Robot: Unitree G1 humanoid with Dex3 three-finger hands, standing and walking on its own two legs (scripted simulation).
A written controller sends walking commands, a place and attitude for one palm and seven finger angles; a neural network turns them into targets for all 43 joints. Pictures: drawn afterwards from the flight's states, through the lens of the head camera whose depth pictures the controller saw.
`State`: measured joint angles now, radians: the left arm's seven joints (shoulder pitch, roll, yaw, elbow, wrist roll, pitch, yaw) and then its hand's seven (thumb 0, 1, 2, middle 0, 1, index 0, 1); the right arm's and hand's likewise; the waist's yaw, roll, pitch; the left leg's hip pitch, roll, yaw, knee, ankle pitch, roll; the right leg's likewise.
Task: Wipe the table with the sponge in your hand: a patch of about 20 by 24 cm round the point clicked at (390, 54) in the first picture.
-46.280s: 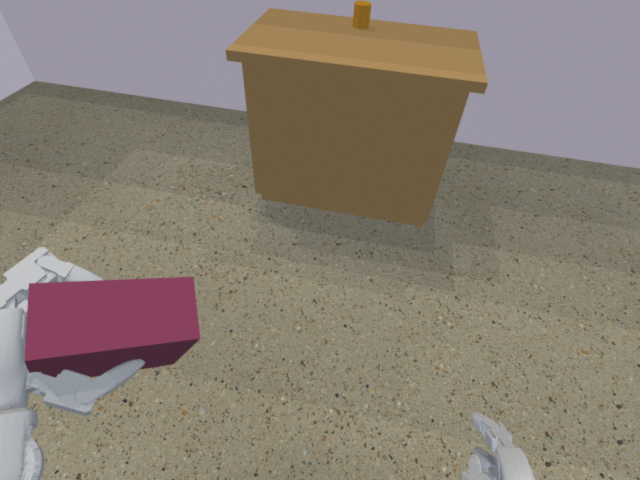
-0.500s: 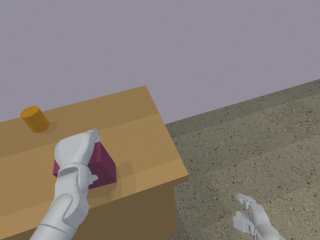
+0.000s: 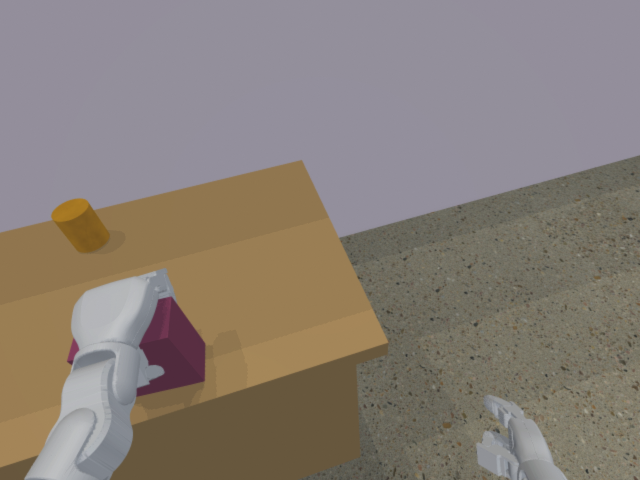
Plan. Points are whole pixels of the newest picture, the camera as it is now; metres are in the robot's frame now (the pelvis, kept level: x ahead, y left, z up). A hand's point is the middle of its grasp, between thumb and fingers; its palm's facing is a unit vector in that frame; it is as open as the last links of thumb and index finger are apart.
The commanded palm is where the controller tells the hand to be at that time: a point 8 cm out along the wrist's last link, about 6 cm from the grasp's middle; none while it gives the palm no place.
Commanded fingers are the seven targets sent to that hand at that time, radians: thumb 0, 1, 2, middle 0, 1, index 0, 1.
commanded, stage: wipe forward along the middle lane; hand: left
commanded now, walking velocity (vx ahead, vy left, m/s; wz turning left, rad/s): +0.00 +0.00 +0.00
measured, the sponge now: (152, 358) +0.25 +0.27 +0.01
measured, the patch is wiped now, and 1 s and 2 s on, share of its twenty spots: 1.00 1.00 1.00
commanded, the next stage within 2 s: slide back across to the first lane in 1.68 s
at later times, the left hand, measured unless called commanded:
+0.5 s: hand (125, 311) +0.29 +0.30 +0.07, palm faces -0.04 -0.06 -1.00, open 9.9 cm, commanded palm +0.27 +0.31 +0.10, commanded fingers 0.00 0.10 1.30 -1.20 -1.60 -1.20 -1.60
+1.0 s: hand (128, 285) +0.33 +0.32 +0.07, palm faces -0.09 -0.01 -1.00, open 9.9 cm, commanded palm +0.32 +0.33 +0.09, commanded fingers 0.00 0.10 1.30 -1.20 -1.60 -1.20 -1.60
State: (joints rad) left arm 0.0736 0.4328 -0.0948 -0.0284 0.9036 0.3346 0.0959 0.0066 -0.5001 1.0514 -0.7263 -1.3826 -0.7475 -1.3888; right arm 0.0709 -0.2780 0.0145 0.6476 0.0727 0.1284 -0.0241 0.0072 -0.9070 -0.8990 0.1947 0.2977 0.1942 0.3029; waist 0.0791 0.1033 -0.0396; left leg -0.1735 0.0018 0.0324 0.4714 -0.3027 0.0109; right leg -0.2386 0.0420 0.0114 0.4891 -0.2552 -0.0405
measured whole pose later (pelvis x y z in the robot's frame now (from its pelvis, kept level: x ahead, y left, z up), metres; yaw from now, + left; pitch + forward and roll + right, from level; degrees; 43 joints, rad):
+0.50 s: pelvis -0.01 +0.00 +0.00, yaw +2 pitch +3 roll +0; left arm -0.20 0.47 -0.07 0.27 0.93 0.26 0.03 0.00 -0.54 1.07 -0.78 -1.34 -0.80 -1.35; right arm 0.10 -0.29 0.02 0.67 0.07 0.11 -0.05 0.01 -0.91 -0.90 0.20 0.30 0.20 0.30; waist 0.08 0.09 -0.05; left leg -0.28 -0.01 0.00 0.51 -0.29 0.02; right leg -0.32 0.03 -0.02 0.50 -0.23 -0.03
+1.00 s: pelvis -0.03 +0.00 -0.01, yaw +2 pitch +7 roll +0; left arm -0.49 0.54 -0.03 0.66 0.97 0.11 0.05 0.01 -0.57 1.08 -0.80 -1.34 -0.82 -1.35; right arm 0.20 -0.30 0.00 0.69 0.08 0.13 -0.06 0.00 -0.91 -0.90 0.20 0.30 0.20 0.30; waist 0.03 0.07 -0.08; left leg -0.41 0.00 -0.01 0.58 -0.29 0.01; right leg -0.44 0.04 -0.03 0.55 -0.23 -0.04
